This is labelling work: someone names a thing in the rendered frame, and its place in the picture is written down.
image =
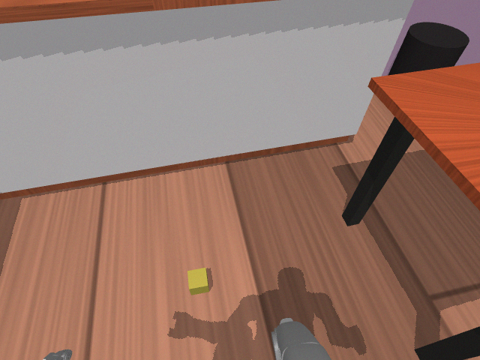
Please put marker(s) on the table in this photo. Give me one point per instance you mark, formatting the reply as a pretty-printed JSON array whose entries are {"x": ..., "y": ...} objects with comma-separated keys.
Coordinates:
[{"x": 440, "y": 109}]

